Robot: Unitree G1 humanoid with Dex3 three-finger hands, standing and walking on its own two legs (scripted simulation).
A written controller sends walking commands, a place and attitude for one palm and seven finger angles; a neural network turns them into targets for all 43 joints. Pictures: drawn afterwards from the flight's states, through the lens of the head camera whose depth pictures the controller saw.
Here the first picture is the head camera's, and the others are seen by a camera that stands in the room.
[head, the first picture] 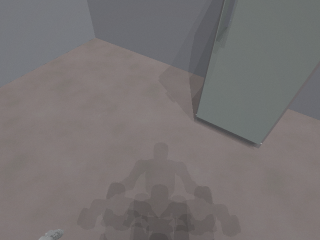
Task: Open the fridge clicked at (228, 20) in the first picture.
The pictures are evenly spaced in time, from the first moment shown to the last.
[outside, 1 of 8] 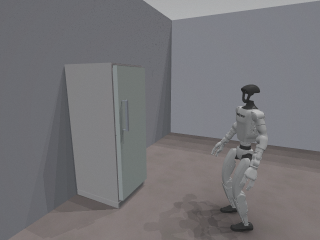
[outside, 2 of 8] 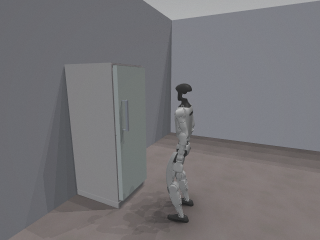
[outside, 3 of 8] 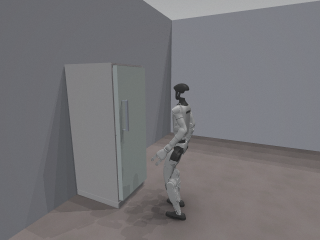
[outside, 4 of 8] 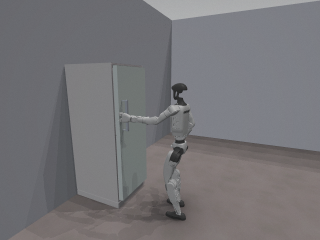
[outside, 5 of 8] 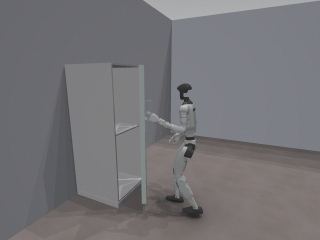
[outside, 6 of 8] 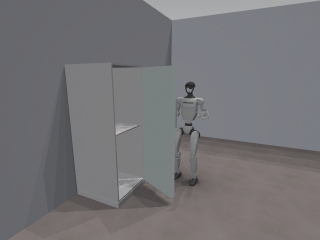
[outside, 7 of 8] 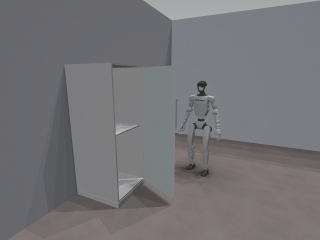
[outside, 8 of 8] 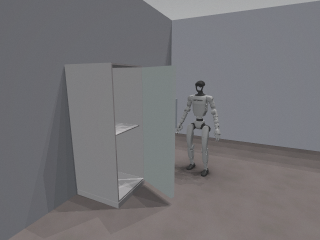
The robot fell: no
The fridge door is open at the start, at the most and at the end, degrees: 0 79 65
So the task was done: yes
